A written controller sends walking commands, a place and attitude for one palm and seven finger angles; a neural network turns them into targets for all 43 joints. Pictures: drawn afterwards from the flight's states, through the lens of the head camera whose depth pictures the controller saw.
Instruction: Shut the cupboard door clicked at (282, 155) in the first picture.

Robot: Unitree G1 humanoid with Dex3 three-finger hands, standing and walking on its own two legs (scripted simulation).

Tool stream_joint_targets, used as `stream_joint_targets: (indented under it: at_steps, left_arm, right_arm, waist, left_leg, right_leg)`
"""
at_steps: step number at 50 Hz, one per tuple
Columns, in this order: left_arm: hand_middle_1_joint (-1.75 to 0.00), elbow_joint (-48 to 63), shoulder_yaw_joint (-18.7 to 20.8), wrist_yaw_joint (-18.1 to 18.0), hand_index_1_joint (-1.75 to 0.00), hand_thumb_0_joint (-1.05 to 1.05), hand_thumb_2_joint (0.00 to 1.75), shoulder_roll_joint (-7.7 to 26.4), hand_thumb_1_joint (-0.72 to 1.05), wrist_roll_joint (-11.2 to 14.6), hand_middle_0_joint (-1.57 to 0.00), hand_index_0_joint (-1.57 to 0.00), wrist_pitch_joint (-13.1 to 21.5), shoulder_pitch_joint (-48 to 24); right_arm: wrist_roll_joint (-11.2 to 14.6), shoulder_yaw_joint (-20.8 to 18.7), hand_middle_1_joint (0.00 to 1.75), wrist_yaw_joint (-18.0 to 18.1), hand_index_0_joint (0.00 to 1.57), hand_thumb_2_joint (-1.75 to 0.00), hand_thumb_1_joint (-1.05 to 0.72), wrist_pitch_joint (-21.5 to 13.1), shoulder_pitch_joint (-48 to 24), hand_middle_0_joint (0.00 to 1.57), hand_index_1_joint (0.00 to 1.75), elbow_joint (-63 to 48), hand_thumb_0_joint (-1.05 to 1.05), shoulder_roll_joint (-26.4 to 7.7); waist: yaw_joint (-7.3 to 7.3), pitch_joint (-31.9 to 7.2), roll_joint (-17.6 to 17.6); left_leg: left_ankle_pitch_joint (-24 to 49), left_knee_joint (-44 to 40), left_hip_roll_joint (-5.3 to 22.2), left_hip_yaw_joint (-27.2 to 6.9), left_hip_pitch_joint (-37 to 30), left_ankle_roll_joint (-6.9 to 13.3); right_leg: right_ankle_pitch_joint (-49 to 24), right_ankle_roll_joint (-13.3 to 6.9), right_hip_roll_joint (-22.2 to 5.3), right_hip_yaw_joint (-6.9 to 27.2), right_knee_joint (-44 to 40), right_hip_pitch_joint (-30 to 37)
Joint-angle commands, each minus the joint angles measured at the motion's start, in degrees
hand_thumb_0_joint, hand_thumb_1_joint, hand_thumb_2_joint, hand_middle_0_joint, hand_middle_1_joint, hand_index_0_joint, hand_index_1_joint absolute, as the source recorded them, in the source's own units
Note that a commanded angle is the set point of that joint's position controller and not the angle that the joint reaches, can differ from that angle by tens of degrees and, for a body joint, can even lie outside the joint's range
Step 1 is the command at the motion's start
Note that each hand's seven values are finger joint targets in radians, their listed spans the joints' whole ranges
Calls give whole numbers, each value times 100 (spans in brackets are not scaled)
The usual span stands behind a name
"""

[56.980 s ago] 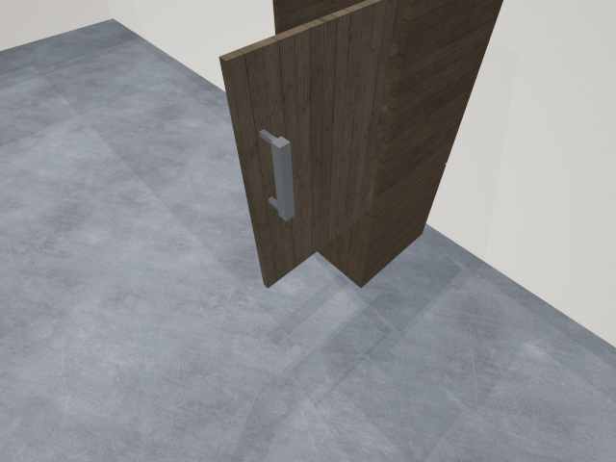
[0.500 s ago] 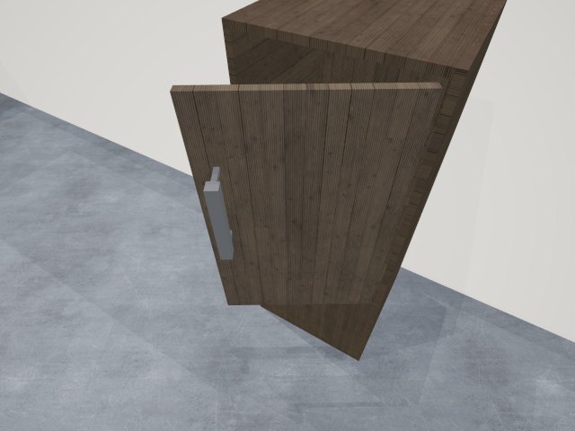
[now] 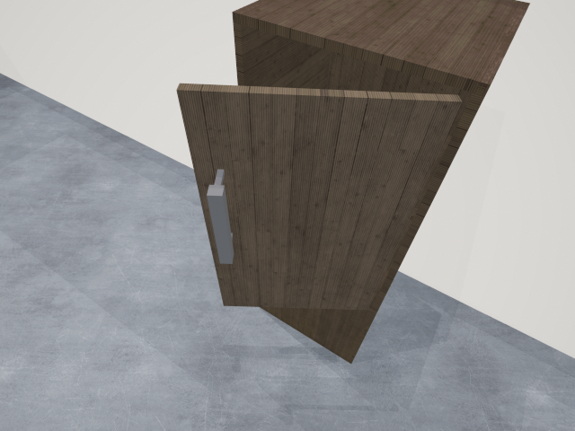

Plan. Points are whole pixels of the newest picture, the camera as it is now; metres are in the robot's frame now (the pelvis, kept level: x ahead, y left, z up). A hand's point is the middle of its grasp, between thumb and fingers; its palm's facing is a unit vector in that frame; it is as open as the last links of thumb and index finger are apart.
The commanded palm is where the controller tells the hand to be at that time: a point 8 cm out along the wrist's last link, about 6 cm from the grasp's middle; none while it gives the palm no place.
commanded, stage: look again from close up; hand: left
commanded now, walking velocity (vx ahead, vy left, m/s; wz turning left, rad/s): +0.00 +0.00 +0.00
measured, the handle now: (223, 219) +0.44 +0.14 +0.03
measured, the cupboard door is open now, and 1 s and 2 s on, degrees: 31 31 31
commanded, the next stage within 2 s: raise the hand and make a fist in 0.16 s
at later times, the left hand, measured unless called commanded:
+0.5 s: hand (183, 365) +0.20 +0.15 +0.00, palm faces +0.17 -0.98 -0.03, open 7.0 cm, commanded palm +0.11 +0.21 -0.06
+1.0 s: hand (187, 393) +0.17 +0.15 -0.03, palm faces +0.03 -1.00 -0.03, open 4.6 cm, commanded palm +0.13 +0.20 -0.02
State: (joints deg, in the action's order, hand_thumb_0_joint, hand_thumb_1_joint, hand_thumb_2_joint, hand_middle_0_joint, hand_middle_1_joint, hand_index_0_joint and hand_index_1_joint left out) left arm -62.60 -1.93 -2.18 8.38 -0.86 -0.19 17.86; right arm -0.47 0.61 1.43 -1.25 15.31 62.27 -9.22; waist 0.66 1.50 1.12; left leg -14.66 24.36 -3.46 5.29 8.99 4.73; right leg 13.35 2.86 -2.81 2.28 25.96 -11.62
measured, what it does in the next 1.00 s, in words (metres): lowers itself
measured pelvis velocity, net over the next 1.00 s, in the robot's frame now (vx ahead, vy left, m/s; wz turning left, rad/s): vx -0.02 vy -0.05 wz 0.08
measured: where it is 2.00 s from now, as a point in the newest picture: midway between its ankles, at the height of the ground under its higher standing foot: outside the picture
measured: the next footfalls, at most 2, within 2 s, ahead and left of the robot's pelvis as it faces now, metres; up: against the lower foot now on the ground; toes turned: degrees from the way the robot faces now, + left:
none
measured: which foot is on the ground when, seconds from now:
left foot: down 0.00-1.00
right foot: down 0.00-1.00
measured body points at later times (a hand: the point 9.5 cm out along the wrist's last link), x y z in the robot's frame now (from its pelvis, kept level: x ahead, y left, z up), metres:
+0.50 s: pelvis -0.01 -0.03 -0.04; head -0.01 -0.04 +0.41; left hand +0.19 +0.21 +0.00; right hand +0.13 -0.28 -0.13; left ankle -0.01 +0.06 -0.74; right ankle +0.02 -0.13 -0.74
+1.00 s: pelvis -0.02 -0.05 -0.08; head +0.04 -0.06 +0.36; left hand +0.17 +0.20 -0.02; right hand +0.18 -0.25 -0.17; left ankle -0.01 +0.06 -0.74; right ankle +0.02 -0.13 -0.74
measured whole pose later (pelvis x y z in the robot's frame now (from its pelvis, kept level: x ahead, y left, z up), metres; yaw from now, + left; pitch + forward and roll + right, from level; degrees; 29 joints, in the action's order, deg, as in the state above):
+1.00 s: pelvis -0.02 -0.05 -0.08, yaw +5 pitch +13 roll -1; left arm 2.5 9.5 19.1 14.2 17.9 18.0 23.0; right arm 1.9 1.6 2.9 -11.2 13.1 29.7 -10.7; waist 1.2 -7.3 -1.7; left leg -30.2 65.0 -0.3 -1.3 48.0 0.2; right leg 27.8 -4.1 0.7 -7.2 62.8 -48.4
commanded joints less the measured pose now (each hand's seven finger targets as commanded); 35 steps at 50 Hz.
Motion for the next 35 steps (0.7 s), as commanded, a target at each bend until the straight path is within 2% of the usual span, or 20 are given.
stream_joint_targets:
  at_steps: [1, 12, 13, 14, 15, 16, 17, 18, 19, 20, 21, 22, 23, 24, 25, 26, 28, 29, 31, 35]
  left_arm:
    - [-30, 153, 142, -25, -30, 0, 90, 555, 90, -1, -20, -20, 84, 290]
    - [-30, 159, 160, -16, -30, 0, 90, 621, 90, 14, -20, -20, 108, 178]
    - [-30, -33, 182, -239, -30, 0, 90, 740, 90, -79, -20, -20, 186, 413]
    - [-30, 9532, 2647, -361, -30, 0, 90, 4026, 90, 551, -20, -20, 1694, -4654]
    - [-32, 7714, 327, -395, -32, 0, 90, 1150, 90, 683, -22, -22, 1217, -513]
    - [-34, 7399, -72, -421, -34, 0, 90, -163, 90, 1061, -24, -24, 417, 1001]
    - [-36, 6899, -136, -473, -36, 0, 90, -63, 90, 989, -25, -25, 430, 306]
    - [-38, 6628, -126, -383, -38, 0, 90, -132, 90, 1005, -27, -27, 620, -99]
    - [-40, 6020, 342, -236, -40, 0, 90, 166, 90, 960, -29, -29, 948, 140]
    - [-42, 5461, 533, 10, -42, 0, 90, 148, 90, 1055, -31, -31, 1376, 920]
    - [-44, 4987, 789, 384, -44, 0, 90, 164, 90, 1181, -33, -33, 1813, 1749]
    - [-46, 4986, 800, 784, -46, 0, 90, 6, 90, 1329, -35, -35, 2331, 2029]
    - [-48, 4984, 908, 1211, -48, 0, 90, 25, 90, 1468, -36, -36, 2878, 2175]
    - [-50, 5034, 943, 1644, -50, 0, 90, 136, 90, 1586, -38, -38, 3389, 2002]
    - [-52, 5031, 1215, 2040, -52, 0, 90, 466, 90, 1652, -40, -40, 3786, 1915]
    - [-54, 4857, 1690, 2196, -54, 0, 90, 903, 90, 1682, -42, -42, 3832, 2012]
    - [-58, 5773, 1685, 2305, -58, 0, 90, 1087, 90, 1795, -46, -46, 3593, 1512]
    - [-60, 6217, 1732, 2233, -60, 0, 90, 1163, 90, 1860, -47, -47, 3448, 1198]
    - [-64, 7215, 1776, 1953, -64, 0, 90, 1307, 90, 1911, -51, -51, 3348, 543]
    - [-72, 8557, 1328, 1637, -72, 0, 90, 1177, 90, 1768, -58, -58, 3680, -91]
  right_arm:
    - [15, -111, 30, 59, 20, -90, -90, -111, 290, 20, 30, -161, 0, -582]
    - [8, -101, 30, 63, 20, -90, -90, -120, 254, 20, 30, -80, 0, -607]
    - [70, -98, 30, 12, 20, -90, -90, -138, -15, 20, 30, -439, 0, -834]
    - [124, -436, 30, 516, 20, -90, -90, -1238, 686, 20, 30, -2093, 0, -2082]
    - [452, -51, 30, 583, 20, -90, -90, -1711, 75, 20, 30, -1993, 0, -1225]
    - [257, -119, 30, 442, 20, -90, -90, -1929, -212, 20, 30, -2124, 0, -1004]
    - [273, -179, 30, 261, 20, -90, -90, -2070, -95, 20, 30, -2019, 0, -926]
    - [216, -332, 30, 127, 20, -90, -90, -2108, -86, 20, 30, -2186, 0, -1120]
    - [159, -403, 30, 58, 20, -90, -90, -2109, -116, 20, 30, -2360, 0, -1218]
    - [101, -417, 30, -13, 20, -90, -90, -2093, -232, 20, 30, -2584, 0, -1214]
    - [135, -483, 30, -106, 20, -90, -90, -2071, -318, 20, 30, -2798, 0, -1210]
    - [87, -509, 30, -170, 20, -90, -90, -2038, -393, 20, 30, -2986, 0, -1154]
    - [77, -581, 30, -191, 20, -90, -90, -2002, -503, 20, 30, -3159, 0, -1127]
    - [62, -595, 30, -209, 20, -90, -90, -1984, -644, 20, 30, -3340, 0, -1165]
    - [89, -636, 30, -226, 20, -90, -90, -1948, -742, 20, 30, -3538, 0, -1195]
    - [154, -684, 30, -229, 20, -90, -90, -1862, -772, 20, 30, -3686, 0, -1199]
    - [224, -626, 30, -196, 20, -90, -90, -1746, -1017, 20, 30, -4221, 0, -1233]
    - [245, -599, 30, -154, 20, -90, -90, -1718, -1029, 20, 30, -4361, 0, -1207]
    - [231, -555, 30, -64, 20, -90, -90, -1683, -893, 20, 30, -4481, 0, -1161]
    - [178, -470, 30, 82, 20, -90, -90, -1692, -523, 20, 30, -4334, 0, -1102]
  waist:
    - [-58, 224, -126]
    - [-49, 104, -88]
    - [6, 116, 35]
    - [-1076, -2205, -363]
    - [-311, -2842, -2427]
    - [-147, -2265, -2381]
    - [-323, -766, -1172]
    - [-478, 178, -751]
    - [-415, 481, -82]
    - [-264, 384, 675]
    - [-11, 60, 776]
    - [98, -413, 1327]
    - [189, -532, 1962]
    - [168, -602, 1973]
    - [166, -711, 1722]
    - [323, -791, 1099]
    - [431, -1312, 97]
    - [409, -1502, -197]
    - [265, -1804, -294]
    - [-212, -2076, -487]
  left_leg:
    - [1044, -634, 952, -821, 83, -149]
    - [1183, -581, 932, -795, 25, -178]
    - [2601, 368, 1131, -725, 293, -371]
    - [3663, 484, 964, -1255, -1583, -523]
    - [3885, 420, 899, -1158, -2241, -728]
    - [3888, -65, 830, -1115, -1356, -949]
    - [2870, -48, 797, -1080, -58, -860]
    - [1525, 265, 642, -1129, 742, -808]
    - [435, 672, 463, -1086, 1505, -767]
    - [-195, 1032, 329, -1025, 2038, -683]
    - [101, 1454, 219, -876, 2218, -640]
    - [147, 1866, 158, -770, 2553, -665]
    - [-165, 2286, 93, -624, 3105, -646]
    - [-558, 2642, 28, -568, 3616, -643]
    - [-891, 2934, -6, -518, 3961, -636]
    - [-953, 3070, -15, -455, 4135, -588]
    - [-1109, 3123, -68, -328, 4180, -462]
    - [-1112, 3164, -46, -356, 4107, -425]
    - [-1128, 3355, 60, -485, 4078, -360]
    - [-742, 3750, 222, -634, 3787, -261]
  right_leg:
    - [-736, -404, -221, 229, -261, -97]
    - [-952, -422, -262, 258, -309, 74]
    - [-1969, -323, -438, 150, -114, 47]
    - [-1895, -271, 282, -465, 1177, 93]
    - [214, -351, 479, -675, 1737, -849]
    - [653, -372, 386, -717, 1871, -917]
    - [653, -323, 240, -638, 1680, -1256]
    - [506, -372, 231, -742, 1214, -1525]
    - [387, -432, 214, -836, 844, -1724]
    - [786, -460, 198, -834, 819, -1975]
    - [563, -538, 204, -719, 1029, -1967]
    - [508, -541, 183, -715, 1479, -2116]
    - [742, -491, 142, -461, 1729, -2300]
    - [952, -435, 23, -102, 1888, -2418]
    - [1250, -439, -74, 211, 1986, -2437]
    - [1402, -498, -113, 421, 2081, -2430]
    - [2111, -527, -48, 545, 2170, -2414]
    - [2284, -530, -12, 579, 2185, -2473]
    - [2487, -490, 46, 656, 2251, -2680]
    - [1584, -410, 118, 589, 2355, -2894]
